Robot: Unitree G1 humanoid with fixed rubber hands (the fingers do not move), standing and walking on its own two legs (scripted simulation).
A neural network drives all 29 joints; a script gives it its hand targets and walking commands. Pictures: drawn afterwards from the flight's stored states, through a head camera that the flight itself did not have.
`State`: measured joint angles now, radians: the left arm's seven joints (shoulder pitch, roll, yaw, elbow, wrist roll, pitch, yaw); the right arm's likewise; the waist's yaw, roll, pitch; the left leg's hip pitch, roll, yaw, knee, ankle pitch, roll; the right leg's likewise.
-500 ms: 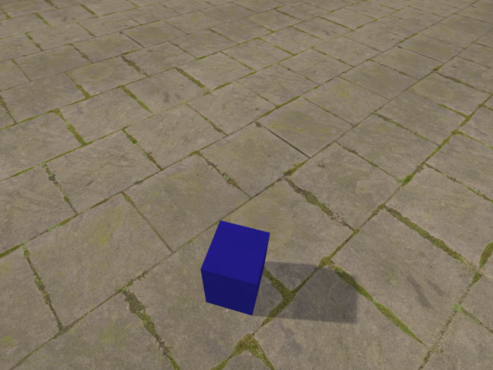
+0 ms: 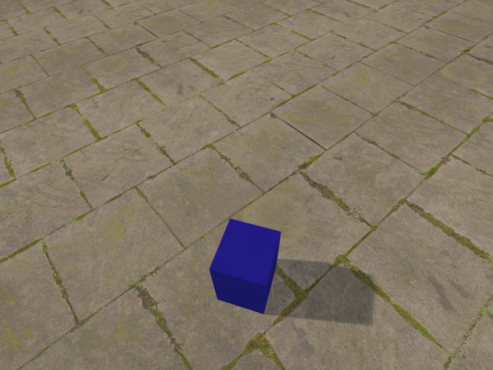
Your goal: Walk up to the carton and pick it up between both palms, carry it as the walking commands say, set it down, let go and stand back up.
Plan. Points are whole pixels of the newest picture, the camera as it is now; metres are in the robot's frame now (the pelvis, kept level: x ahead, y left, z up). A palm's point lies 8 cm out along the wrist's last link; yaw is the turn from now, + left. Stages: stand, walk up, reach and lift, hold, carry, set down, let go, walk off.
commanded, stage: walk up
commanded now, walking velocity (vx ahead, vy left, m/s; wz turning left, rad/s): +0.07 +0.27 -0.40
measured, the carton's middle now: (247, 267) +0.56 +0.04 -0.63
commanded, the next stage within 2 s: none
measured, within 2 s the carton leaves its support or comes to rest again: neither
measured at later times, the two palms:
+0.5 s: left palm (96, 297) +0.26 +0.32 -0.12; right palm out of the picture -0.08 -0.08 -0.11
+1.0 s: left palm (78, 322) +0.22 +0.35 -0.16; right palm (315, 344) +0.20 -0.11 -0.14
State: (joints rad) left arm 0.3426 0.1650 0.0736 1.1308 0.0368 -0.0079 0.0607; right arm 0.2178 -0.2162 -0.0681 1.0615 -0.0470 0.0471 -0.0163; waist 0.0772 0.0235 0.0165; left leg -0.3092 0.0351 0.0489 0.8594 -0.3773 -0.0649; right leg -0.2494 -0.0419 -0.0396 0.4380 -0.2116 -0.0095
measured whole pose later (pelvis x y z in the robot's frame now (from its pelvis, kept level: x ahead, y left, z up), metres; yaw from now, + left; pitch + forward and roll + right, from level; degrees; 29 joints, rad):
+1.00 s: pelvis +0.20 +0.13 +0.00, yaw -9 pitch -2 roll -1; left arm 0.27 0.17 0.03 1.12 0.01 0.01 0.04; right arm 0.24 -0.17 -0.03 1.04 -0.01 0.00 -0.03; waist 0.03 -0.02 0.06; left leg -0.20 0.04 0.09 0.48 -0.26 0.01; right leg -0.11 -0.03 -0.10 0.43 -0.29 0.01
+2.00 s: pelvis +0.20 +0.10 +0.00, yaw -9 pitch -2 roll +0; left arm 0.30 0.15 0.02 1.16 0.01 -0.01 0.04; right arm 0.30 -0.14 -0.03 1.12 -0.01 0.00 -0.04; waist 0.01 0.01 0.06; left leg -0.13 0.07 0.08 0.37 -0.20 -0.04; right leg -0.06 0.00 -0.11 0.37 -0.27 -0.03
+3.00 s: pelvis +0.13 +0.08 +0.00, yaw -10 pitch -2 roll +0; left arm 0.29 0.14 0.03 1.12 0.01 0.00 0.04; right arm 0.33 -0.13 -0.02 1.11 -0.01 -0.01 -0.04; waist 0.02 0.00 0.04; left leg -0.11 0.03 0.07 0.37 -0.24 0.00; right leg -0.14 -0.01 -0.09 0.36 -0.19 -0.02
